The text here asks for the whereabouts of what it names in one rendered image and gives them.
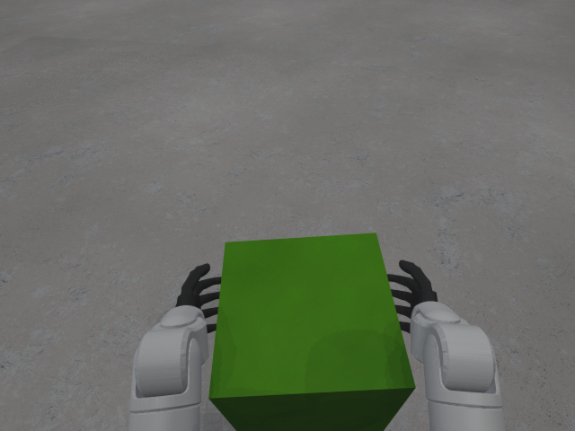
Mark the carton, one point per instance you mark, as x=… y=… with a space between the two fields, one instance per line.
x=308 y=337

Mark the robot right hand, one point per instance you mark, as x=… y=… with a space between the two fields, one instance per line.
x=420 y=286

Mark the robot left forearm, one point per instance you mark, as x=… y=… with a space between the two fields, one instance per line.
x=166 y=373

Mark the robot right forearm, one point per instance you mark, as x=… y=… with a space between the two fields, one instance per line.
x=461 y=375

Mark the robot left hand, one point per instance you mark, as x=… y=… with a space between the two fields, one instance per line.
x=191 y=289

